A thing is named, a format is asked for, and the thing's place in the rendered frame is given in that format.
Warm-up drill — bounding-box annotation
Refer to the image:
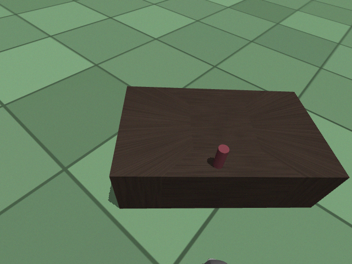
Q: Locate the can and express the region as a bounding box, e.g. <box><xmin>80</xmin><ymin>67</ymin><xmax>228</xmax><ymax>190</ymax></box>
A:
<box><xmin>213</xmin><ymin>145</ymin><xmax>229</xmax><ymax>169</ymax></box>

